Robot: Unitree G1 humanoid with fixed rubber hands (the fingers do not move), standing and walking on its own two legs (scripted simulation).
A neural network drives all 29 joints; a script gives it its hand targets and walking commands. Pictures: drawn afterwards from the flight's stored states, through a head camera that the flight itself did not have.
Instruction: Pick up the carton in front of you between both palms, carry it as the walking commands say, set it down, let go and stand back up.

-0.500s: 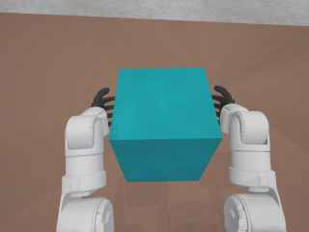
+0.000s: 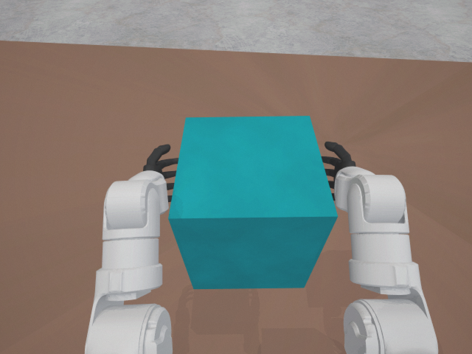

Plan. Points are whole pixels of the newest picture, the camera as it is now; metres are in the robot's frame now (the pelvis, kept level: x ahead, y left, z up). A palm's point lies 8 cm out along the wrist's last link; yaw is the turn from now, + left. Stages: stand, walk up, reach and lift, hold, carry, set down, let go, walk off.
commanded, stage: carry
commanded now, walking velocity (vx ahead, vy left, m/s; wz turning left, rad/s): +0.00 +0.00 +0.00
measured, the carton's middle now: (248, 207) +0.36 +0.00 +0.04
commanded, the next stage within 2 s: none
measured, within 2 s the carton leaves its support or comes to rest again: neither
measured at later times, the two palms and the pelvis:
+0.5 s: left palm (145, 202) +0.31 +0.15 +0.13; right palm (352, 196) +0.32 -0.15 +0.13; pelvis -0.03 +0.00 +0.00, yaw +1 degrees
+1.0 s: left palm (139, 203) +0.31 +0.16 +0.13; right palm (347, 196) +0.32 -0.14 +0.13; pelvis -0.03 +0.00 +0.00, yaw +1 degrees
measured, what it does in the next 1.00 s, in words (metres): stands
